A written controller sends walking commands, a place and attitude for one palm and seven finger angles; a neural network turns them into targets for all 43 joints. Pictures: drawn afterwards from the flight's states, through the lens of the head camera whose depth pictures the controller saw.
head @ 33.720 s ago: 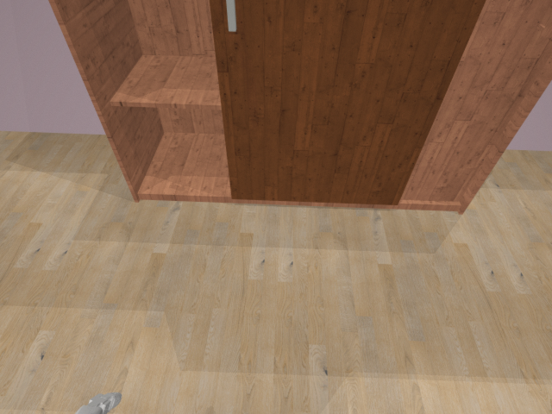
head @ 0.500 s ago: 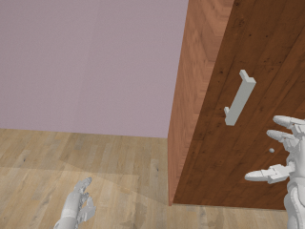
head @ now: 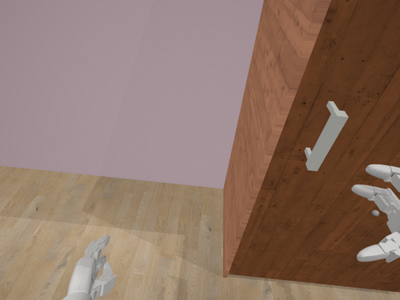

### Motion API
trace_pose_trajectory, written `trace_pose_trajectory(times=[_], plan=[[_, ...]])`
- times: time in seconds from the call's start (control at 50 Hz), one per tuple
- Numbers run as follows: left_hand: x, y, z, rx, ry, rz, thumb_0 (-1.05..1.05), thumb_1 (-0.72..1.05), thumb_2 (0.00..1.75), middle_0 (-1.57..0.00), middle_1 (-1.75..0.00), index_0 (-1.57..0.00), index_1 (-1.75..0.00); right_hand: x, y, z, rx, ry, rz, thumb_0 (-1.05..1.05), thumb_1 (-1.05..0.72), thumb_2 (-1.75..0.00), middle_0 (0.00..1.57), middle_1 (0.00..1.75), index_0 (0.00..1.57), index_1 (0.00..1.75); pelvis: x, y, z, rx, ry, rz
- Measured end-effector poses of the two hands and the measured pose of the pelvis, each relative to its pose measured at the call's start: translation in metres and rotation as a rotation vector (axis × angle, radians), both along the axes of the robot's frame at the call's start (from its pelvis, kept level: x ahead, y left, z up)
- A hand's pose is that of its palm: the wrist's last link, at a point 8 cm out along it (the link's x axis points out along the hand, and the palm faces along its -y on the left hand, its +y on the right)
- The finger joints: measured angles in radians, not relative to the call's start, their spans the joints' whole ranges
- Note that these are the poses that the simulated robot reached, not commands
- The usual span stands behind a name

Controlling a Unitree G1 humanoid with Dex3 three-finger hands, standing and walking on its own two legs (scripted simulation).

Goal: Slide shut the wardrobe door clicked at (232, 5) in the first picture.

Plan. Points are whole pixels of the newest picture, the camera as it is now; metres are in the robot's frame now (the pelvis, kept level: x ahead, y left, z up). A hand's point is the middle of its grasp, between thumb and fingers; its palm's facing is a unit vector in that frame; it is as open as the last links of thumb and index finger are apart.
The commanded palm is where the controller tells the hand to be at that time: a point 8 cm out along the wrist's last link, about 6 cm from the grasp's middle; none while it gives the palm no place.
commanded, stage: draw the hand back to the body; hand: right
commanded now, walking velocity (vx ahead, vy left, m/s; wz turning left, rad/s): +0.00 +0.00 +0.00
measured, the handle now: (321, 136) +0.42 -0.26 +0.16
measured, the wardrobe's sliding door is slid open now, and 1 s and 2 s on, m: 0.00 0.00 0.00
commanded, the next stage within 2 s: step back with the hand held close in 1.24 s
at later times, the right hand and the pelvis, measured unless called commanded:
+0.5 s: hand (391, 224) +0.21 -0.29 +0.15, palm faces +0.50 +0.81 -0.30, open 12.4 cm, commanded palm +0.16 -0.32 +0.17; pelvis +0.00 -0.02 +0.01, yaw +1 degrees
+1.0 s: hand (391, 223) +0.20 -0.29 +0.16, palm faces +0.49 +0.81 -0.34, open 7.8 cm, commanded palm +0.16 -0.32 +0.18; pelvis +0.01 -0.03 +0.01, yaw +1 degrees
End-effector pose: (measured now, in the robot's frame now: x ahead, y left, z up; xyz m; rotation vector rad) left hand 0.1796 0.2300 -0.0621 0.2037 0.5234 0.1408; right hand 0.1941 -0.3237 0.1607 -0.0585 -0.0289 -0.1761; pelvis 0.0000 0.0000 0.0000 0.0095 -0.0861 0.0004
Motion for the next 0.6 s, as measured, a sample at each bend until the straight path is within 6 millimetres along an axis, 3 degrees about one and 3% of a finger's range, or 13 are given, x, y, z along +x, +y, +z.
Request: trace_pose_trajectory(times=[0.18, 0.24, 0.36, 0.6], plan=[[-0.002, 0.0, 0.006, 0.023, -0.029, -0.018, 0.01, 0.9, 0.89, -0.2, -0.3, -0.2, -0.3, -0.022, 0.002, -0.015, 0.015, 0.004, -0.067, -0.02, 0.52, -0.21, 0.25, 1.13, 0.25, 1.13, -0.008, -0.002, -0.002, 0.007, -0.013, -0.007], [-0.003, -0.007, 0.007, 0.036, -0.025, -0.051, 0.01, 0.9, 0.89, -0.2, -0.3, -0.2, -0.3, -0.024, -0.003, -0.006, -0.124, -0.031, -0.192, -0.02, 0.47, -0.24, 0.25, 1.1, 0.25, 1.1, -0.011, -0.004, -0.002, 0.016, -0.014, -0.014], [-0.01, -0.025, -0.002, 0.019, 0.046, -0.082, 0.01, 0.9, 0.89, -0.2, -0.3, -0.2, -0.3, -0.031, -0.007, -0.001, -0.262, -0.089, -0.337, -0.02, 0.3, -0.32, 0.24, 1.0, 0.25, 1.0, -0.01, -0.013, 0.002, 0.013, -0.005, -0.002], [-0.01, -0.046, -0.014, -0.011, 0.145, -0.072, 0.01, 0.9, 0.89, -0.2, -0.3, -0.2, -0.3, -0.025, -0.006, 0.007, -0.33, -0.125, -0.326, -0.01, -0.11, -0.52, 0.23, 0.76, 0.24, 0.76, 0.008, -0.029, 0.006, 0.003, -0.013, 0.019]])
